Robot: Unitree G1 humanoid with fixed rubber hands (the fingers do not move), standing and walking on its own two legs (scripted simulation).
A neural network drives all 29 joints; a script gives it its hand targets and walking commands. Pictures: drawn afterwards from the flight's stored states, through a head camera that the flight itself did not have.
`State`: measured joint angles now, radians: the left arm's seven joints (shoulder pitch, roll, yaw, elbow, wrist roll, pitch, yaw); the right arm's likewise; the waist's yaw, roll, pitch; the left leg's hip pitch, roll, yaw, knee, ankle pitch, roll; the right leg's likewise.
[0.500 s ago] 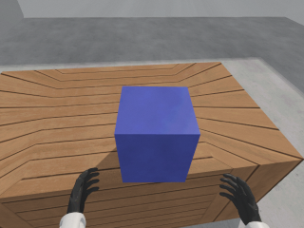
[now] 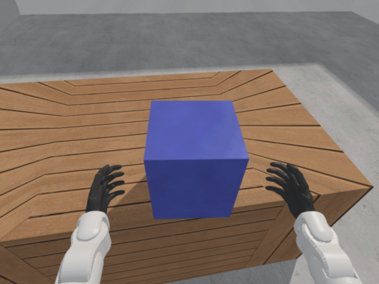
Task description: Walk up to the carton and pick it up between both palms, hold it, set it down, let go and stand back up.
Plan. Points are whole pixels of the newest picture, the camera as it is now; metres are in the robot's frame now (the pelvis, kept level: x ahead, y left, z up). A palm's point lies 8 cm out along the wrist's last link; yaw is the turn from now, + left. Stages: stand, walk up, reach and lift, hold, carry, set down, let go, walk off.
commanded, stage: reach and lift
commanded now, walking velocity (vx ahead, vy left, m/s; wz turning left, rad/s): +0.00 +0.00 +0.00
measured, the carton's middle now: (192, 161) +0.41 +0.03 +0.01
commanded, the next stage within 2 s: none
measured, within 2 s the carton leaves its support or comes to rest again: neither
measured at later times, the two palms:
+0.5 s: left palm (97, 163) +0.30 +0.22 +0.12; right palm (300, 155) +0.34 -0.20 +0.13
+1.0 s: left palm (93, 125) +0.35 +0.23 +0.17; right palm (295, 109) +0.41 -0.18 +0.20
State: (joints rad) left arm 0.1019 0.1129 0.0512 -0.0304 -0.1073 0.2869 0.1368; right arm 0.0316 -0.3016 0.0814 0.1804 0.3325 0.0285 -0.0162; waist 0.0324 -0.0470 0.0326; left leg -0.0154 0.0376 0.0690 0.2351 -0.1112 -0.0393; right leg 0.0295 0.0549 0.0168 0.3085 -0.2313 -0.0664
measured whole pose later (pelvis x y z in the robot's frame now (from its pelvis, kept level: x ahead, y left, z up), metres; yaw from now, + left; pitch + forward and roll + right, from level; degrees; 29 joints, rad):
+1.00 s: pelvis -0.02 +0.01 +0.00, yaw -1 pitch +4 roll +0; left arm -0.64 0.26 0.09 0.26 -0.23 0.65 0.18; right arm -0.87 -0.46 0.06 0.74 0.43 0.38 0.05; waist 0.06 -0.02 -0.08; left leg -0.28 0.04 0.06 0.30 -0.08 -0.02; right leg -0.22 0.06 0.02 0.33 -0.17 -0.05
